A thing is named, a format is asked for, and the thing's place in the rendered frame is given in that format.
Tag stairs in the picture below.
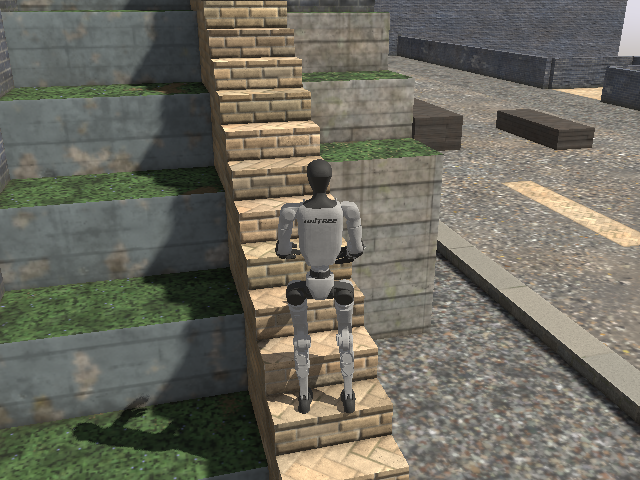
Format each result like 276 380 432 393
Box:
190 0 409 480

